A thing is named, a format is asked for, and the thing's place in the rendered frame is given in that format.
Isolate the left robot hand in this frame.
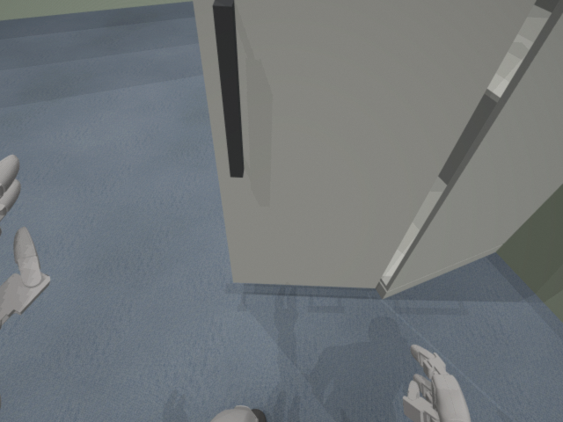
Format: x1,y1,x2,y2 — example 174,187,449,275
0,155,50,330

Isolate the left robot shin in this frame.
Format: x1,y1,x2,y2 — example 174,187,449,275
234,405,256,418

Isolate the fridge door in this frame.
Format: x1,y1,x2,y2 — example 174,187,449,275
193,0,537,288

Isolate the handle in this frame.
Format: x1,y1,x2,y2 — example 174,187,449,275
213,0,244,178

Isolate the right robot hand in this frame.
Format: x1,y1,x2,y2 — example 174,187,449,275
403,345,471,422

